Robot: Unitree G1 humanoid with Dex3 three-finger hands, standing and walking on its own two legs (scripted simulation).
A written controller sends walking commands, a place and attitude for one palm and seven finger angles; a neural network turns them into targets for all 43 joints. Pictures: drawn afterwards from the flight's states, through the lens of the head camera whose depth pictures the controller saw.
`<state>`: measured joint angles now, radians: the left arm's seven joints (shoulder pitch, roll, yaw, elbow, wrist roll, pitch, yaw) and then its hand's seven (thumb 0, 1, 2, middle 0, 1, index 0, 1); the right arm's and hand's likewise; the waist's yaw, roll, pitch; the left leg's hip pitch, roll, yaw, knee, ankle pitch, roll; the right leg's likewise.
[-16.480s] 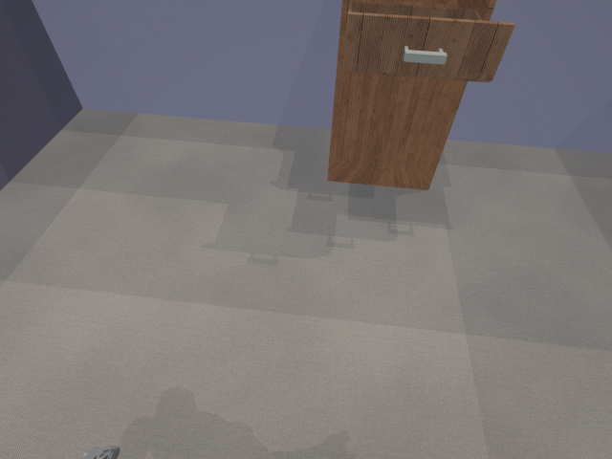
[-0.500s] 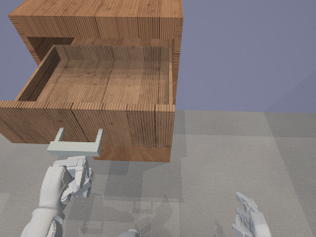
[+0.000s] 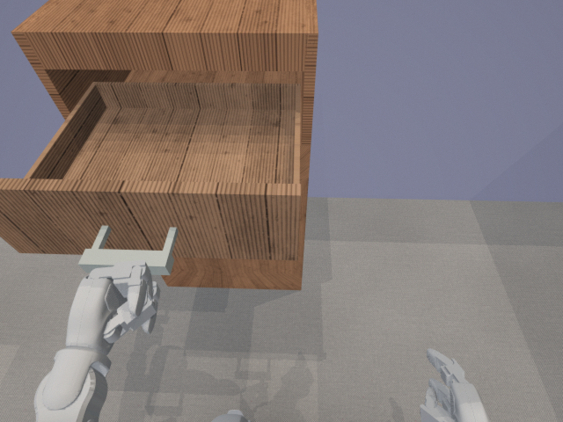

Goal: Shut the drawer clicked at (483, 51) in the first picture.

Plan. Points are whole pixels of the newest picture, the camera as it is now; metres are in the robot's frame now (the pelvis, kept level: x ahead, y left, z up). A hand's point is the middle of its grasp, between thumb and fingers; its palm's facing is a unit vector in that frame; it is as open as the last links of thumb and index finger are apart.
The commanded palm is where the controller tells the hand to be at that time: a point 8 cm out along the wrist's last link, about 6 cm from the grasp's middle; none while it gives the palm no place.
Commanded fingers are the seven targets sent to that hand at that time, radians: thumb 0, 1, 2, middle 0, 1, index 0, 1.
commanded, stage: push the drawer shut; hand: left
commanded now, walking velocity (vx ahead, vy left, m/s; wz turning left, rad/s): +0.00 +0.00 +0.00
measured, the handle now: (133, 247) +0.34 +0.23 +0.07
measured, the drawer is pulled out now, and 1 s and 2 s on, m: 0.29 0.16 0.04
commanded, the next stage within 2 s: none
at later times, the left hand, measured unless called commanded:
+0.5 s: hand (161, 263) +0.31 +0.18 +0.07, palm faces -0.01 -1.00 -0.06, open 3.0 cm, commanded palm +0.31 +0.23 +0.07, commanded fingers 0.00 0.90 0.90 -1.40 -1.60 -1.40 -1.60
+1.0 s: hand (171, 221) +0.38 +0.18 +0.07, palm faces -0.02 -1.00 -0.04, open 3.0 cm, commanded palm +0.36 +0.24 +0.07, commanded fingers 0.00 0.90 0.90 -1.40 -1.60 -1.40 -1.60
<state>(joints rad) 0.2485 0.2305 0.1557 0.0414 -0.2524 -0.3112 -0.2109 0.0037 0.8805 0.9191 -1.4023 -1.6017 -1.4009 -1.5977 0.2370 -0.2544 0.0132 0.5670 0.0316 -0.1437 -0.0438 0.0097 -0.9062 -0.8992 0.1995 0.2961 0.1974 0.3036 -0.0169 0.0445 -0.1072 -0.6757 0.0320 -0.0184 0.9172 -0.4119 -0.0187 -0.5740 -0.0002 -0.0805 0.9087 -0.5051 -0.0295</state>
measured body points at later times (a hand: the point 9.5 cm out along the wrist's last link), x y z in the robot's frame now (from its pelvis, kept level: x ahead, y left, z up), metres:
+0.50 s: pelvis -0.01 +0.00 +0.00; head +0.03 +0.00 +0.45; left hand +0.31 +0.23 +0.07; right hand +0.13 -0.25 -0.10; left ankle +0.03 +0.13 -0.69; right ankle -0.03 -0.10 -0.69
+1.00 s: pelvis +0.00 +0.01 +0.01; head +0.06 +0.01 +0.45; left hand +0.38 +0.24 +0.07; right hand +0.08 -0.25 -0.11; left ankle +0.03 +0.13 -0.69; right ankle -0.03 -0.10 -0.69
